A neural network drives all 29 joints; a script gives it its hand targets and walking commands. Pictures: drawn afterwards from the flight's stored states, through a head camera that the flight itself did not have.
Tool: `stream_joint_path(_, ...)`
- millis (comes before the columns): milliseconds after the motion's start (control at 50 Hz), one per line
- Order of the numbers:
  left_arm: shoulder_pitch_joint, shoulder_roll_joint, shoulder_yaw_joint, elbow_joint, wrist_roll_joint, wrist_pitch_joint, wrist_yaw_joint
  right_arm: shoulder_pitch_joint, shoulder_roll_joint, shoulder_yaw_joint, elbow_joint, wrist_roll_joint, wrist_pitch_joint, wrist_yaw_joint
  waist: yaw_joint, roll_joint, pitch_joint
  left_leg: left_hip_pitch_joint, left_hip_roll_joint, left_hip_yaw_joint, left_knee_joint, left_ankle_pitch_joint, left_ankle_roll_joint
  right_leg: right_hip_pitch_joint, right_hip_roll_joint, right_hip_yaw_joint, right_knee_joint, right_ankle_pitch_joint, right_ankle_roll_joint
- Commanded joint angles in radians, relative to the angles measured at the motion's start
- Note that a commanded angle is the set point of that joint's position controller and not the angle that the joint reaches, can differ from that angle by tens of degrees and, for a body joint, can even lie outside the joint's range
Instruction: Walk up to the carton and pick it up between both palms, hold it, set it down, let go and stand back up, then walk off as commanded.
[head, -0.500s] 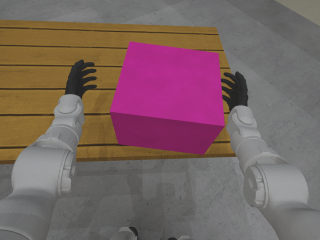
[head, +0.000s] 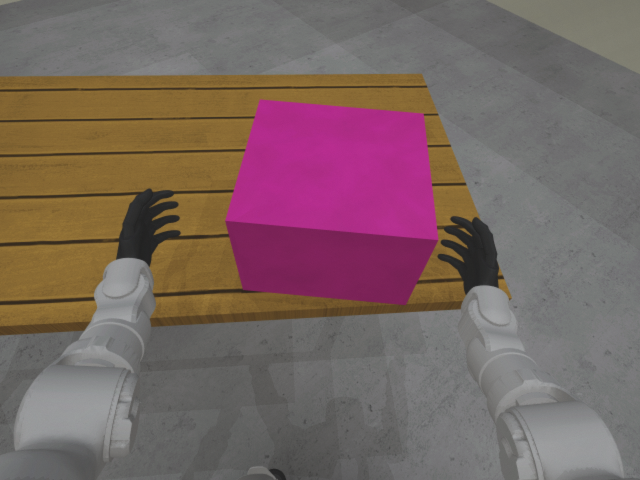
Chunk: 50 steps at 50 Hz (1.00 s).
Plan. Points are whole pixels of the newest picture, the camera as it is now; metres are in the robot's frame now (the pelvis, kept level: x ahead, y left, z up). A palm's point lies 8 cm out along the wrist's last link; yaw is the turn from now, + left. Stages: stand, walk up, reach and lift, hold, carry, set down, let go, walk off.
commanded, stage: set down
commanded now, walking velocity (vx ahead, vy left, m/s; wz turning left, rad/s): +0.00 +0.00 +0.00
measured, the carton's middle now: (332, 202) +0.51 -0.01 -0.01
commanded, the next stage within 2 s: none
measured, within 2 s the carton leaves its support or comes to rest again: neither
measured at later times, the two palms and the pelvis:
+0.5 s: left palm (116, 313) +0.31 +0.26 +0.02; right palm (511, 332) +0.29 -0.23 +0.01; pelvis +0.01 +0.00 +0.02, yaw +0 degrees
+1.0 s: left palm (97, 379) +0.23 +0.26 +0.02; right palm (542, 391) +0.22 -0.24 +0.02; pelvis +0.03 -0.02 +0.03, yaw +1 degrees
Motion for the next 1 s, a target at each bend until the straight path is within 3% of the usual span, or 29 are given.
stream_joint_path(0, -0.282, 0.163, -0.122, -0.226, -0.047, -0.011, -0.013, -0.322, -0.246, 0.088, -0.273, 0.020, -0.003, 0.009, -0.010, 0.047, -0.463, 0.594, -0.017, -0.059, -0.043, 0.102, -0.051, 0.063, -0.003, -0.029, -0.128, 0.035, 0.021)
stream_joint_path(20, -0.211, 0.147, -0.136, -0.277, -0.054, -0.011, -0.015, -0.251, -0.231, 0.094, -0.309, 0.025, -0.007, 0.008, -0.017, 0.057, -0.476, 0.612, -0.012, -0.068, -0.048, 0.101, -0.051, 0.073, -0.005, -0.027, -0.131, 0.057, 0.019)
stream_joint_path(40, -0.213, 0.143, -0.126, -0.255, -0.043, -0.007, -0.018, -0.258, -0.227, 0.095, -0.282, 0.022, 0.004, 0.010, 0.002, 0.066, -0.443, 0.617, -0.012, -0.064, -0.057, 0.093, -0.051, 0.071, -0.008, -0.024, -0.142, 0.026, 0.014)
stream_joint_path(60, -0.226, 0.168, -0.118, -0.246, -0.032, -0.001, -0.015, -0.261, -0.226, 0.089, -0.278, 0.022, 0.010, 0.007, -0.009, 0.074, -0.416, 0.602, -0.016, -0.067, -0.058, 0.045, -0.054, 0.068, -0.010, -0.020, -0.142, -0.010, 0.018)
stream_joint_path(80, -0.173, 0.163, -0.109, -0.277, -0.030, 0.003, -0.010, -0.234, -0.229, 0.112, -0.318, 0.042, 0.007, 0.014, 0.029, 0.073, -0.409, 0.634, -0.011, -0.072, -0.071, 0.061, -0.056, 0.082, -0.010, -0.019, -0.142, 0.007, 0.016)
stream_joint_path(100, -0.191, 0.162, -0.119, -0.270, -0.030, 0.011, -0.012, -0.228, -0.228, 0.099, -0.305, 0.030, 0.013, 0.015, 0.010, 0.064, -0.395, 0.623, -0.006, -0.082, -0.084, 0.010, -0.049, 0.088, -0.011, -0.020, -0.149, -0.014, 0.017)
stream_joint_path(140, -0.154, 0.155, -0.110, -0.324, -0.030, 0.017, -0.003, -0.184, -0.241, 0.079, -0.284, 0.020, 0.016, 0.019, 0.010, 0.069, -0.372, 0.645, 0.008, -0.095, -0.109, -0.006, -0.056, 0.103, -0.005, -0.028, -0.147, -0.014, 0.020)
stream_joint_path(160, -0.033, 0.133, -0.095, -0.406, -0.011, 0.016, -0.005, -0.093, -0.239, 0.094, -0.337, 0.035, -0.002, 0.020, 0.028, 0.069, -0.386, 0.709, 0.006, -0.089, -0.102, 0.088, -0.062, 0.149, 0.003, -0.028, -0.154, 0.059, 0.017)
stream_joint_path(180, -0.101, 0.151, -0.093, -0.367, -0.007, 0.029, -0.014, -0.136, -0.229, 0.081, -0.322, 0.021, 0.005, 0.016, 0.012, 0.059, -0.369, 0.690, 0.001, -0.086, -0.106, 0.039, -0.062, 0.145, -0.001, -0.017, -0.177, 0.013, 0.018)
stream_joint_path(200, 0.030, 0.123, -0.091, -0.461, 0.007, 0.031, -0.014, -0.029, -0.212, 0.118, -0.393, 0.037, -0.013, 0.017, 0.030, 0.069, -0.381, 0.743, -0.004, -0.085, -0.101, 0.137, -0.061, 0.183, 0.003, -0.016, -0.179, 0.095, 0.016)
stream_joint_path(220, 0.065, 0.134, -0.074, -0.498, 0.000, 0.033, -0.023, -0.015, -0.210, 0.106, -0.449, 0.033, -0.019, 0.013, 0.023, 0.026, -0.363, 0.755, -0.006, -0.073, -0.091, 0.176, -0.060, 0.227, 0.003, -0.011, -0.198, 0.114, 0.021)
stream_joint_path(260, 0.077, 0.142, -0.057, -0.454, 0.008, 0.049, -0.033, -0.009, -0.208, 0.100, -0.433, 0.015, -0.005, 0.013, 0.024, 0.029, -0.266, 0.727, -0.010, -0.069, -0.108, 0.126, -0.061, 0.220, 0.000, 0.000, -0.219, 0.053, 0.018)
stream_joint_path(280, 0.134, 0.148, -0.043, -0.515, 0.013, 0.054, -0.038, 0.047, -0.180, 0.135, -0.493, 0.021, -0.002, 0.016, 0.047, 0.025, -0.244, 0.737, -0.012, -0.066, -0.113, 0.140, -0.053, 0.251, -0.002, 0.011, -0.216, 0.069, 0.020)
stream_joint_path(320, 0.286, 0.135, -0.040, -0.646, 0.002, 0.058, -0.047, 0.180, -0.172, 0.131, -0.577, 0.020, -0.015, 0.009, 0.032, 0.003, -0.210, 0.786, -0.018, -0.054, -0.131, 0.188, -0.044, 0.342, -0.002, 0.025, -0.239, 0.125, 0.029)
stream_joint_path(360, 0.217, 0.164, -0.039, -0.659, -0.009, 0.061, -0.043, 0.124, -0.177, 0.091, -0.625, 0.004, 0.003, 0.017, 0.028, 0.026, -0.168, 0.751, -0.016, -0.056, -0.153, 0.114, -0.041, 0.314, -0.005, 0.036, -0.244, 0.040, 0.016)
stream_joint_path(420, 0.283, 0.169, -0.051, -0.708, -0.048, 0.060, -0.033, 0.176, -0.167, 0.083, -0.673, -0.008, 0.030, 0.025, 0.039, 0.007, -0.101, 0.731, -0.016, -0.046, -0.180, 0.052, -0.032, 0.340, -0.012, 0.039, -0.256, -0.029, 0.012)
stream_joint_path(440, 0.373, 0.158, -0.055, -0.796, -0.054, 0.056, -0.028, 0.273, -0.149, 0.087, -0.726, -0.006, 0.027, 0.021, 0.034, -0.004, -0.125, 0.774, -0.019, -0.040, -0.186, 0.082, -0.030, 0.371, -0.013, 0.041, -0.266, 0.001, 0.017)
stream_joint_path(480, 0.399, 0.171, -0.054, -0.804, -0.055, 0.063, -0.026, 0.314, -0.149, 0.057, -0.724, -0.026, 0.030, 0.026, 0.019, 0.011, -0.097, 0.797, -0.010, -0.055, -0.199, 0.068, -0.041, 0.344, -0.018, 0.040, -0.275, -0.015, 0.012)
stream_joint_path(500, 0.396, 0.170, -0.045, -0.833, -0.045, 0.065, -0.018, 0.303, -0.144, 0.072, -0.758, -0.018, 0.036, 0.030, 0.041, 0.029, -0.106, 0.793, -0.010, -0.056, -0.198, 0.087, -0.036, 0.347, -0.018, 0.047, -0.273, -0.009, 0.004)
stream_joint_path(560, 0.608, 0.147, -0.031, -0.869, -0.044, 0.078, -0.034, 0.507, -0.114, 0.110, -0.790, -0.015, 0.039, 0.025, 0.037, -0.012, -0.034, 0.825, -0.019, -0.047, -0.204, 0.165, -0.031, 0.436, -0.024, 0.059, -0.295, 0.078, 0.011)
stream_joint_path(620, 0.551, 0.165, 0.005, -0.869, -0.029, 0.079, -0.041, 0.464, -0.112, 0.083, -0.830, -0.035, 0.050, 0.019, 0.050, 0.001, 0.019, 0.773, -0.032, -0.031, -0.220, 0.131, -0.024, 0.420, -0.029, 0.071, -0.306, 0.027, 0.008)
stream_joint_path(640, 0.634, 0.146, 0.013, -0.883, -0.026, 0.083, -0.040, 0.532, -0.108, 0.089, -0.861, -0.041, 0.051, 0.020, 0.059, -0.032, 0.047, 0.784, -0.030, -0.036, -0.227, 0.141, -0.021, 0.436, -0.025, 0.068, -0.311, 0.031, 0.008)
stream_joint_path(720, 0.724, 0.170, 0.029, -0.975, -0.033, 0.062, -0.045, 0.626, -0.100, 0.124, -0.974, -0.032, 0.040, 0.013, 0.079, -0.019, 0.026, 0.774, -0.046, -0.029, -0.224, 0.234, -0.023, 0.512, -0.037, 0.083, -0.303, 0.168, 0.014)
stream_joint_path(740, 0.769, 0.164, 0.020, -0.986, -0.040, 0.057, -0.052, 0.693, -0.094, 0.120, -0.965, -0.027, 0.042, 0.010, 0.060, -0.034, 0.053, 0.790, -0.047, -0.033, -0.221, 0.240, -0.027, 0.515, -0.039, 0.083, -0.309, 0.193, 0.018)
stream_joint_path(780, 0.749, 0.191, 0.045, -0.982, -0.028, 0.053, -0.051, 0.672, -0.095, 0.137, -0.977, -0.034, 0.047, 0.010, 0.091, -0.019, 0.061, 0.772, -0.054, -0.026, -0.223, 0.218, -0.027, 0.512, -0.039, 0.094, -0.312, 0.164, 0.015)
stream_joint_path(820, 0.804, 0.185, 0.040, -1.013, -0.046, 0.050, -0.051, 0.711, -0.099, 0.125, -1.025, -0.045, 0.042, 0.010, 0.080, -0.057, 0.069, 0.776, -0.050, -0.032, -0.227, 0.239, -0.022, 0.526, -0.041, 0.093, -0.315, 0.188, 0.016)
stream_joint_path(920, 0.875, 0.199, 0.045, -1.054, -0.028, 0.044, -0.046, 0.787, -0.075, 0.140, -1.076, -0.038, 0.032, 0.012, 0.112, -0.020, 0.095, 0.778, -0.054, -0.023, -0.223, 0.212, -0.029, 0.518, -0.051, 0.097, -0.328, 0.137, 0.014)
stream_joint_path(960, 0.908, 0.185, 0.049, -1.021, -0.015, 0.062, -0.047, 0.822, -0.069, 0.143, -1.018, -0.062, 0.046, 0.016, 0.111, -0.032, 0.138, 0.792, -0.047, -0.028, -0.235, 0.194, -0.024, 0.501, -0.050, 0.103, -0.337, 0.138, 0.012)
stream_joint_path(980, 0.909, 0.192, 0.034, -1.049, -0.024, 0.059, -0.045, 0.818, -0.076, 0.130, -1.059, -0.065, 0.044, 0.014, 0.105, -0.041, 0.128, 0.799, -0.046, -0.026, -0.235, 0.181, -0.023, 0.502, -0.049, 0.096, -0.340, 0.110, 0.014)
